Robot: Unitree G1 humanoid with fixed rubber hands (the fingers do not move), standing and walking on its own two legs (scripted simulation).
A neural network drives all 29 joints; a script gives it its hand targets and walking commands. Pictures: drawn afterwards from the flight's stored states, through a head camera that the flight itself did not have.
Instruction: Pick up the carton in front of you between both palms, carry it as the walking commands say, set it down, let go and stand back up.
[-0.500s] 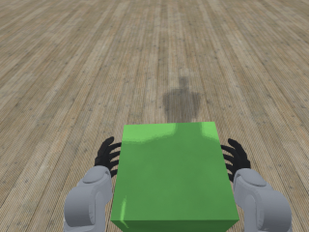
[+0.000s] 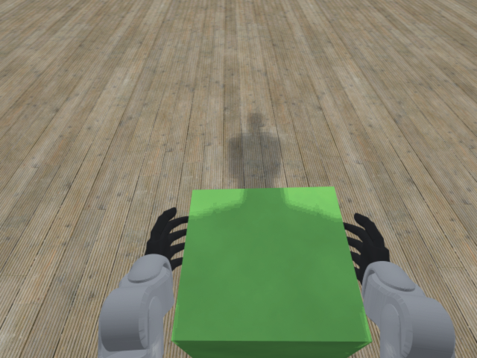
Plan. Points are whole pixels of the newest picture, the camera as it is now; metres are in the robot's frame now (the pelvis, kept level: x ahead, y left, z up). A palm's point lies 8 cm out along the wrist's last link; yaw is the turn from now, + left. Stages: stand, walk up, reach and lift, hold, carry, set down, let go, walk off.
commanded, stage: carry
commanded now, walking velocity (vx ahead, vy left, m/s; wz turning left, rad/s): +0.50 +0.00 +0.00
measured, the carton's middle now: (264, 285) +0.24 -0.01 +0.02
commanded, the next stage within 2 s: none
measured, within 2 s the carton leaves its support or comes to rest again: neither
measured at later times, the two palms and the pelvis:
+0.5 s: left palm (205, 127) +0.56 +0.11 +0.09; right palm (341, 133) +0.56 -0.19 +0.07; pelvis +0.31 -0.04 +0.00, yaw +2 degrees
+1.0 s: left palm (204, 94) +0.71 +0.13 +0.08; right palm (322, 100) +0.70 -0.17 +0.07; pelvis +0.45 -0.02 -0.02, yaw +0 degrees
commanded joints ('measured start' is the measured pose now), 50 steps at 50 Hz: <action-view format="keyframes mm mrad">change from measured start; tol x16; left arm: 1 -375 -848 -688 -83 -313 8 -143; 50 -406 -875 -646 -12 -326 26 -178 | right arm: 1 -408 775 675 -105 332 13 210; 50 -478 859 687 -47 323 30 196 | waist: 1 -4 145 -85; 7 32 136 -148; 10 41 -316 -311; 14 25 -65 -270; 27 24 -161 -190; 34 15 211 -330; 50 17 -30 -292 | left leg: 1 164 204 -86 -64 395 78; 7 95 143 36 310 690 -2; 10 -555 -65 -93 1020 -210 -57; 11 -549 14 -204 1108 -215 -27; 27 -279 -7 -39 277 232 -59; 32 217 260 -253 234 1070 73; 39 71 167 -167 214 650 18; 50 -33 120 -118 347 656 25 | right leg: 1 -15 30 -68 -189 84 -8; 7 426 144 -175 -352 37 -50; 10 931 -322 630 -567 -88 -249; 15 646 -204 159 -526 389 -133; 23 638 -129 -64 -498 644 -115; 29 557 -70 -101 -319 415 -41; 32 322 12 -15 -195 -193 20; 35 333 22 25 -285 -334 15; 42 479 -39 18 -323 183 22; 50 495 -43 23 -295 359 11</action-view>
